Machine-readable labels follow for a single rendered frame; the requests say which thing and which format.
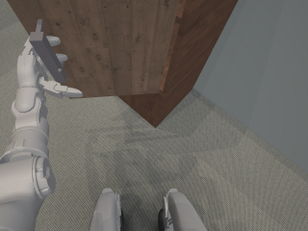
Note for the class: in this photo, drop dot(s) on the left robot thigh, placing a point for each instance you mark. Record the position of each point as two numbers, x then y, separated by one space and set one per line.
105 213

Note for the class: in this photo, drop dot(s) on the cupboard door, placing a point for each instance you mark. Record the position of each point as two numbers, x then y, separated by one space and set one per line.
113 47

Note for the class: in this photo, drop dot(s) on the right robot shin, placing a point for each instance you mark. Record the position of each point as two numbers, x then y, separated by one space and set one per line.
168 225

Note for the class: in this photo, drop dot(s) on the left robot hand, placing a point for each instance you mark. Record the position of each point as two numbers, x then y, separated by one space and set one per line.
29 69

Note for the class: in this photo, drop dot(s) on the robot left upper arm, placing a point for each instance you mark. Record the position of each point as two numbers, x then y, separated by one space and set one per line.
24 184

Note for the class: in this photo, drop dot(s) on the handle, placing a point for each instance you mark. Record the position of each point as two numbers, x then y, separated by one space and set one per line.
45 51

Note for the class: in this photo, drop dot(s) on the robot left forearm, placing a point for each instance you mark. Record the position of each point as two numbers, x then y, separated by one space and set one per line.
30 134

